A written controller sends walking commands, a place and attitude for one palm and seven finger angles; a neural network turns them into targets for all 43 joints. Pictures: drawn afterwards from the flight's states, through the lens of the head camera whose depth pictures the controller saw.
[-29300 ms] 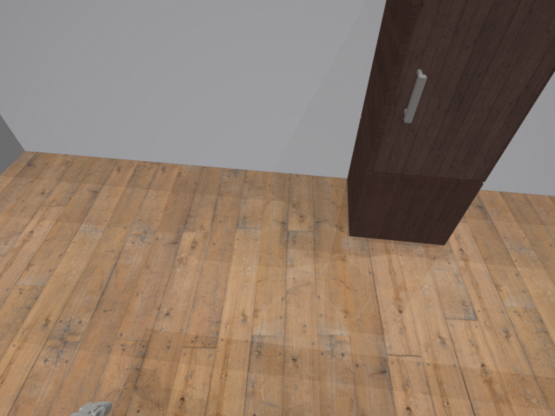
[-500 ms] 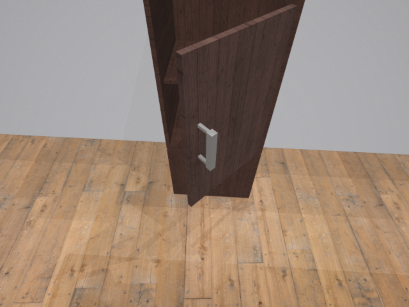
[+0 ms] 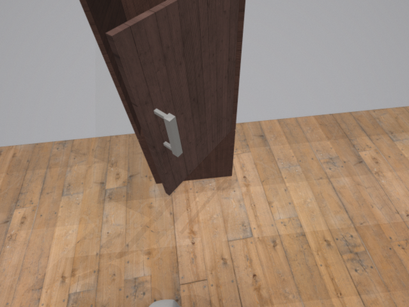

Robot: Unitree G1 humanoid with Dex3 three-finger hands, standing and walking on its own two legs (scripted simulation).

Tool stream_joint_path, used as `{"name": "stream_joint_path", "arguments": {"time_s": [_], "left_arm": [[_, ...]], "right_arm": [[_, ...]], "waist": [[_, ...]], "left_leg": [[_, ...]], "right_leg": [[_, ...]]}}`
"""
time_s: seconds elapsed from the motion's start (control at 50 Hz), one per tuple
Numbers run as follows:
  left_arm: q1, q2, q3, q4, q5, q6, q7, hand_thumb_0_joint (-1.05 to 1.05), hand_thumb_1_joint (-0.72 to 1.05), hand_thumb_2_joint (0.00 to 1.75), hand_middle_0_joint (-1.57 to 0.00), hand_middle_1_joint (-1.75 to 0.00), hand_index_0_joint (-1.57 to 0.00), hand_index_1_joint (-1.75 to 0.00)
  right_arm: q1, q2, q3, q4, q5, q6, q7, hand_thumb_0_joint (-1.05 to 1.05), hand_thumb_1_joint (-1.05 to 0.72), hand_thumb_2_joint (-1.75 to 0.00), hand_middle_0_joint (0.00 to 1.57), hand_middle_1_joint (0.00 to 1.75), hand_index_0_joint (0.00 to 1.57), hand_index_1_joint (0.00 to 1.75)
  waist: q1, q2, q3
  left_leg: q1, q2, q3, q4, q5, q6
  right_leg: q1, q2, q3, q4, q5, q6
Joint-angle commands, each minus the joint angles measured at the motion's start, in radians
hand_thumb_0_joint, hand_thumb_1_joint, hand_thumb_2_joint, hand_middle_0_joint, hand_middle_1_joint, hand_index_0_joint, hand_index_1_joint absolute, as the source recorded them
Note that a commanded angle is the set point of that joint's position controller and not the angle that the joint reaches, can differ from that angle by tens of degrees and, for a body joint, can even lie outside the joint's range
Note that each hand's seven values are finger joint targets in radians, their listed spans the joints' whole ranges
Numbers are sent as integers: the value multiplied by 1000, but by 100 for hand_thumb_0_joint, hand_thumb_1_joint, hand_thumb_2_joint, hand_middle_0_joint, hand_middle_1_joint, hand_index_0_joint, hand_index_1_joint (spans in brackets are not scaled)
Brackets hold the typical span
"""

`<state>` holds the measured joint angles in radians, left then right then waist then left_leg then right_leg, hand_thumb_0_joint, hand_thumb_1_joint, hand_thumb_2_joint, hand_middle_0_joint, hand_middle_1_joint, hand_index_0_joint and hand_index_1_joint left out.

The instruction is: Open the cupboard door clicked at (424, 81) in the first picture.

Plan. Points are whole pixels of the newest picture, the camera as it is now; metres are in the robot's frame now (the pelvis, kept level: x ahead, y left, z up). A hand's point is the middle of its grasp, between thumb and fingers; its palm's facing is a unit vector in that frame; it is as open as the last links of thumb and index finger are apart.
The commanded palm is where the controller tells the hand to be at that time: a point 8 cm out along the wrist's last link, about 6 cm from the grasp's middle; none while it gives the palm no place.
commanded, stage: walk to a spot facing it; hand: left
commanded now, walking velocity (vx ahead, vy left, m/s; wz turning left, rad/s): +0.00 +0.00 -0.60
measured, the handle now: (168, 133) +0.51 +0.14 -0.01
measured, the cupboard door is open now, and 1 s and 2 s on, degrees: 46 46 46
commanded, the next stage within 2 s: none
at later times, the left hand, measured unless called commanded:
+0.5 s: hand out of the picture +0.11 +0.24 -0.17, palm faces -0.19 -0.96 -0.22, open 7.4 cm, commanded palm none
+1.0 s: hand (169, 268) +0.21 +0.11 -0.15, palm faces -0.59 -0.77 -0.26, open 7.4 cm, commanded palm none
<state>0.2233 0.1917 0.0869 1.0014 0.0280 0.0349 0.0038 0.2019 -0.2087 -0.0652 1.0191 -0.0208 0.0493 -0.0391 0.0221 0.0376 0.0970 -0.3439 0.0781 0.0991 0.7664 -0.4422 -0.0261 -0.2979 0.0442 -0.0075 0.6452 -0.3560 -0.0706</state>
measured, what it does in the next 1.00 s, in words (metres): steps on the spot, turning right: left foot, then right foot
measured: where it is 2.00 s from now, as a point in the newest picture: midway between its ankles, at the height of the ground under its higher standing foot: outside the picture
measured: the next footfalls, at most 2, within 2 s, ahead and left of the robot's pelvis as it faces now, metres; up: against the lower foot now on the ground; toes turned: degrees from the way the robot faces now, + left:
left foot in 0.44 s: +0.09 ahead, +0.15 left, +0.00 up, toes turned -17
right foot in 0.80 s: -0.01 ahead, -0.11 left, +0.00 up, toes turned -33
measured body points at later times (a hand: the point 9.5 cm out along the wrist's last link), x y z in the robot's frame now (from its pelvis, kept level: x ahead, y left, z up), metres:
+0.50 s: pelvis +0.01 +0.04 +0.01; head +0.07 +0.05 +0.45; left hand +0.12 +0.29 -0.15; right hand +0.08 -0.23 -0.11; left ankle +0.05 +0.16 -0.73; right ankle -0.02 -0.07 -0.69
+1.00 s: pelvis +0.00 +0.02 +0.01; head +0.04 -0.02 +0.45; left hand +0.24 +0.16 -0.13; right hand -0.13 -0.22 -0.14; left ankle +0.08 +0.14 -0.67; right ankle -0.04 -0.08 -0.73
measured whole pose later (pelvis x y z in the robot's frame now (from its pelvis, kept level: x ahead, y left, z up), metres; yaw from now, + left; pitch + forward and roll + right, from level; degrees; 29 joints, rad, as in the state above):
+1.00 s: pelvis +0.00 +0.02 +0.01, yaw -37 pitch +0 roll +0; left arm 0.13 0.22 0.05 0.89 0.02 0.04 0.01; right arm 0.23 -0.25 -0.06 0.93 -0.01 0.06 -0.02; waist -0.03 0.01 0.11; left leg -0.47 0.07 0.03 1.03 -0.45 -0.07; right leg -0.30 0.03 0.05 0.56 -0.26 -0.02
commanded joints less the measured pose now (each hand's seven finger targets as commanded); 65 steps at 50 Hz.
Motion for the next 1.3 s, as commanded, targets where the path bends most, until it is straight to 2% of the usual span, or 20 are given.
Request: {"name": "stream_joint_path", "arguments": {"time_s": [0.0, 0.28, 0.36, 0.38, 0.4, 0.42, 0.44, 0.54, 0.68, 0.74, 0.76, 0.78, 0.8, 0.9, 1.06, 1.08, 1.12, 1.14, 1.2, 1.28], "left_arm": [[109, 183, 43, -36, -5, -20, 28, 0, 90, 90, -20, -30, -20, -30], [101, 209, 47, -117, 6, -18, 20, 0, 90, 90, -20, -30, -20, -30], [25, 211, 49, -144, -4, -14, 16, 0, 90, 90, -20, -30, -20, -30], [4, 184, 42, -153, -7, -11, 16, 0, 90, 90, -20, -30, -20, -30], [37, 125, 30, -171, -18, -9, 7, 0, 90, 90, -20, -30, -20, -30], [21, 123, 25, -194, -10, -14, -5, 0, 90, 90, -20, -30, -20, -30], [1, 149, 27, -195, 3, -15, -15, 0, 90, 90, -20, -30, -20, -30], [-3, 110, 20, -163, -7, 2, -35, 0, 90, 90, -20, -30, -20, -30], [-105, 97, -2, -186, -6, -2, -45, 0, 90, 90, -20, -30, -20, -30], [-13, 127, 8, -154, -8, -10, -39, 0, 90, 90, -20, -30, -20, -30], [58, 199, 19, -133, -3, -20, -29, 0, 90, 90, -20, -30, -20, -30], [116, 322, 47, -121, 4, -30, -10, 0, 90, 90, -20, -30, -20, -30], [147, 336, 41, -113, -13, -25, 2, 0, 90, 90, -20, -30, -20, -30], [-40, 222, 23, -169, -5, -17, 18, 0, 90, 90, -20, -30, -20, -30], [-102, 226, 33, -189, -3, -3, 1, 0, 90, 90, -20, -30, -20, -30], [-113, 205, 28, -193, -6, 1, 0, 0, 90, 90, -20, -30, -20, -30], [-92, 99, 9, -233, -20, 5, -14, 0, 90, 90, -20, -30, -20, -30], [-112, 135, 15, -240, -7, -2, -24, 0, 90, 90, -20, -30, -20, -30], [-76, 123, 28, -188, 1, 0, -41, 0, 90, 90, -20, -30, -20, -30], [-102, 76, 9, -189, -2, 3, -52, 0, 90, 90, -20, -30, -20, -30]], "right_arm": [[-77, -78, -18, -122, 6, -21, -5, 0, -90, -90, 20, 30, 20, 30], [-177, -76, -11, -216, 18, -28, -2, 0, -90, -90, 20, 30, 20, 30], [-56, -85, -9, -198, 24, -44, -8, 0, -90, -90, 20, 30, 20, 30], [5, -108, -12, -182, 22, -53, -11, 0, -90, -90, 20, 30, 20, 30], [31, -204, -24, -184, 5, -65, -17, 0, -90, -90, 20, 30, 20, 30], [55, -256, -30, -198, -4, -59, -20, 0, -90, -90, 20, 30, 20, 30], [49, -241, -20, -205, -13, -56, -22, 0, -90, -90, 20, 30, 20, 30], [12, -160, 9, -211, -12, -62, -19, 0, -90, -90, 20, 30, 20, 30], [108, -201, -15, -159, -14, -51, -4, 0, -90, -90, 20, 30, 20, 30], [77, -212, -22, -163, -6, -45, 2, 0, -90, -90, 20, 30, 20, 30], [83, -181, -19, -173, 5, -44, 11, 0, -90, -90, 20, 30, 20, 30], [47, -91, 3, -222, 10, -41, 20, 0, -90, -90, 20, 30, 20, 30], [22, -132, 0, -223, 9, -29, 9, 0, -90, -90, 20, 30, 20, 30], [27, -100, -7, -165, 9, -17, 12, 0, -90, -90, 20, 30, 20, 30], [114, -86, -9, -161, 12, -36, 7, 0, -90, -90, 20, 30, 20, 30], [150, -97, -12, -151, 13, -43, 3, 0, -90, -90, 20, 30, 20, 30], [205, -258, -33, -161, -14, -61, -8, 0, -90, -90, 20, 30, 20, 30], [186, -269, -32, -179, -17, -62, -11, 0, -90, -90, 20, 30, 20, 30], [46, -179, -4, -204, -17, -70, -13, 0, -90, -90, 20, 30, 20, 30], [116, -161, -6, -174, -16, -69, -8, 0, -90, -90, 20, 30, 20, 30]], "waist": [[27, -156, -100], [31, -158, -126], [-31, -164, -162], [-61, -100, -182], [-53, 170, -202], [-52, 261, -155], [-54, 118, -112], [-5, 134, -133], [-59, 196, -114], [4, 122, -140], [35, -43, -183], [66, -380, -193], [87, -281, -183], [-8, -176, -149], [-59, -203, -99], [-80, -157, -104], [-91, 303, -108], [-86, 188, -106], [-13, 136, -86], [-51, 146, -122]], "left_leg": [[-261, -20, -133, 372, -63, -9], [-129, -80, -139, 95, -9, -22], [99, -92, -142, -209, 134, -8], [266, -34, -177, -355, 212, 2], [414, 215, -429, -465, 256, 84], [349, 417, -580, -499, 393, 201], [236, 419, -556, -486, 452, 243], [241, 211, -170, -393, 732, 155], [235, 240, -74, -347, 688, 142], [126, 221, -22, -213, 546, 72], [-11, 162, 47, -41, 364, 13], [-267, -1, 99, 234, -181, -43], [-264, 12, -58, 338, -210, -32], [-182, 13, -80, 330, 4, -51], [85, -61, -59, -127, 104, -25], [194, -48, -77, -260, 147, -18], [275, 365, -543, -547, 78, 143], [151, 437, -580, -567, 84, 213], [121, 276, -284, -495, 330, 154], [245, 228, -97, -463, 348, 124]], "right_leg": [[246, -309, 441, -247, 643, -159], [186, -216, 500, -246, 588, -139], [72, -157, 478, -183, 544, -74], [-54, -100, 424, -122, 396, -25], [-252, 39, 279, 23, 36, 35], [-322, 46, 100, 263, -284, 91], [-309, 4, 95, 426, -257, 103], [-293, -53, 26, 544, -71, 132], [-116, -47, -82, 128, -82, 100], [125, -41, -88, -138, 133, 66], [314, -155, 49, -231, 321, 22], [410, -433, 427, -292, 647, -96], [327, -455, 409, -274, 658, -162], [154, -268, 267, -257, 498, -116], [-65, -197, 359, -260, 183, -77], [-146, -164, 346, -217, 123, -38], [-354, 54, 72, 175, -225, 77], [-307, -9, 76, 370, -239, 83], [-286, -61, 40, 535, -94, 114], [-256, -79, -41, 335, -54, 121]]}}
